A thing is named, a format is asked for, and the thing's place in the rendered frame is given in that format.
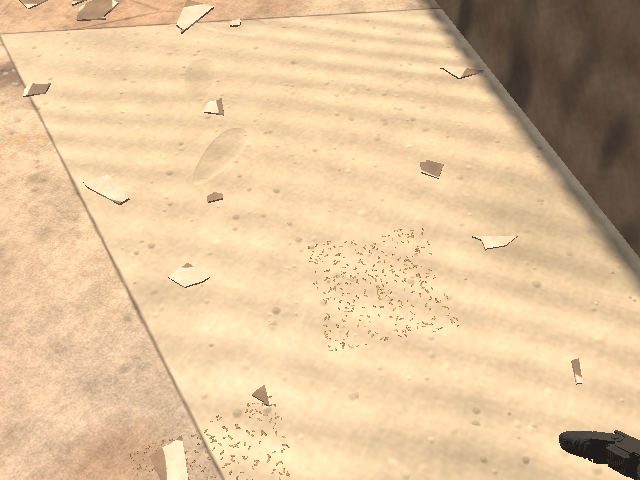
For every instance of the right robot hand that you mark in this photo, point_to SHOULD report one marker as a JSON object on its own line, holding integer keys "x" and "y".
{"x": 620, "y": 451}

